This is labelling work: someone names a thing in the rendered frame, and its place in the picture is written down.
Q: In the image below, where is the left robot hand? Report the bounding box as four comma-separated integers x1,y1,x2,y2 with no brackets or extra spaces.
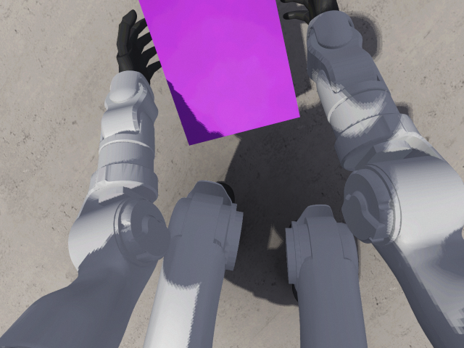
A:
117,9,162,85

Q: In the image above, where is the left robot foot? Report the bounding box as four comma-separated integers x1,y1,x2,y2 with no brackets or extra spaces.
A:
219,183,235,204

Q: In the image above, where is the robot right upper arm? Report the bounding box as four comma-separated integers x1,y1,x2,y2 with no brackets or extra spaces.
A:
341,156,464,348

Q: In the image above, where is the left robot forearm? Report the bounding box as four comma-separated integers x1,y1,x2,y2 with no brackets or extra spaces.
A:
76,70,158,220

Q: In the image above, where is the right robot forearm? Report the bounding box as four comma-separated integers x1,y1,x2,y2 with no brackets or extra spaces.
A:
307,10,464,185

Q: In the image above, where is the robot left shin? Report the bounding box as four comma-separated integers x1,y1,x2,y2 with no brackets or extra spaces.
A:
168,181,232,239

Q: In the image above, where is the robot left upper arm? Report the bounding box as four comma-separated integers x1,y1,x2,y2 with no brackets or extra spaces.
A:
0,197,170,348

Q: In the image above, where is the carton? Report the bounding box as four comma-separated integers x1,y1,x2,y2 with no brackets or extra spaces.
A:
139,0,300,146

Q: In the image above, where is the right robot hand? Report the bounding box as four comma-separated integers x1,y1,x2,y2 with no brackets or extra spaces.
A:
281,0,339,25

